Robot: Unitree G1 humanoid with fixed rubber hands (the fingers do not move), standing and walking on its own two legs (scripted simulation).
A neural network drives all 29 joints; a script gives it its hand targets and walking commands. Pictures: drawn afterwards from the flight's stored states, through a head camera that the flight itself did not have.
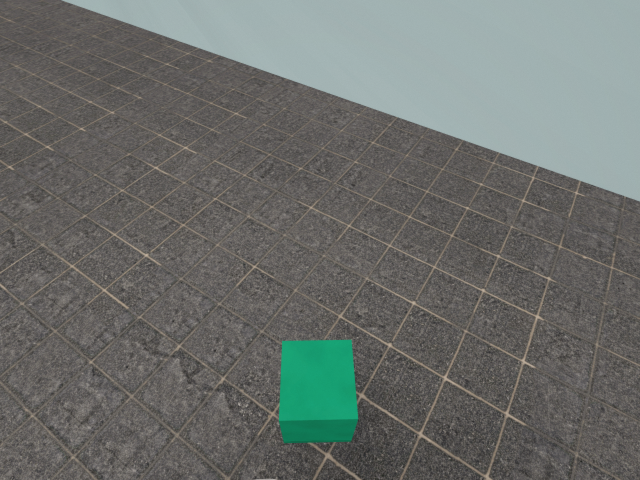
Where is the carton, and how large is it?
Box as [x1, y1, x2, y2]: [279, 340, 357, 442]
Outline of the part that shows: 282,341 279,423 284,442 350,441 357,421 351,340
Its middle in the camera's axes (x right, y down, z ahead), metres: -0.01 +0.45 +1.10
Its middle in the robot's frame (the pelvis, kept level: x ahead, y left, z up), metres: +0.44 +0.02 -0.65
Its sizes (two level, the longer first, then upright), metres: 0.210 0.196 0.229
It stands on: the floor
